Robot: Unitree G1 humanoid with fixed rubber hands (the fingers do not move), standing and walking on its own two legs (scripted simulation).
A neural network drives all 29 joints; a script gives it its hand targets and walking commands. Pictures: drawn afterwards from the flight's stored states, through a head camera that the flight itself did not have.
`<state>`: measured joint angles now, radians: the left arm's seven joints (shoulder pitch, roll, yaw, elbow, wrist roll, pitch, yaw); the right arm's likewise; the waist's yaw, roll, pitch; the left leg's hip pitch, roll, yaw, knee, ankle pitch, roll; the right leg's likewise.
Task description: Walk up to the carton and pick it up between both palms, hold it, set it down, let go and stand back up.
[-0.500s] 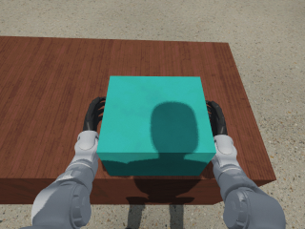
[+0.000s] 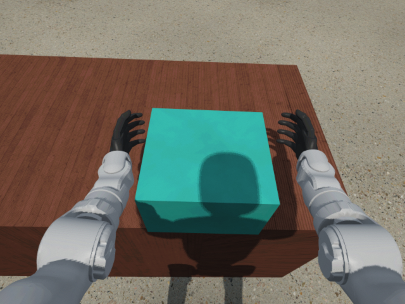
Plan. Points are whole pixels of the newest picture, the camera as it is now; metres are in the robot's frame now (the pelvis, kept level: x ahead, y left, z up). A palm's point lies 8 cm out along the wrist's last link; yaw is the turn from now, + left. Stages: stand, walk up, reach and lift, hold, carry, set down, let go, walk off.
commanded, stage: set down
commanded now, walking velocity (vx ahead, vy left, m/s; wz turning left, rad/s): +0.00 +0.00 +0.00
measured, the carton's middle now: (205, 171) +0.42 +0.01 -0.03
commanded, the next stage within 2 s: none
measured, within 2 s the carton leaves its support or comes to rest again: neither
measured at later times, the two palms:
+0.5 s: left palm (124, 152) +0.43 +0.19 +0.02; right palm (306, 153) +0.44 -0.21 +0.04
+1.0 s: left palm (113, 159) +0.40 +0.20 +0.04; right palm (318, 166) +0.39 -0.23 +0.05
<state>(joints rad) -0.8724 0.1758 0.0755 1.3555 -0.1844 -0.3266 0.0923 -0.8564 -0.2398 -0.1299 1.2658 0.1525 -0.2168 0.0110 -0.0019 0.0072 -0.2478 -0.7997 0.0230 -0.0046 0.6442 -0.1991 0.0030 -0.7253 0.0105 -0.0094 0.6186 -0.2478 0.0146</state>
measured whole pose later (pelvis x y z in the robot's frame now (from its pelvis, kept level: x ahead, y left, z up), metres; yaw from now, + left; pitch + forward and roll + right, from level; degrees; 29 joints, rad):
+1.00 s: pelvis -0.02 +0.00 -0.01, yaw +0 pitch +23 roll -2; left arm -0.88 0.24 0.00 1.36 -0.27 -0.28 0.05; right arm -0.83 -0.32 0.07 1.31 0.39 -0.27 0.03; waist 0.00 0.01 -0.29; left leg -0.91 0.03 0.00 0.67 -0.17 -0.01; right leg -0.84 0.01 -0.01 0.67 -0.23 0.01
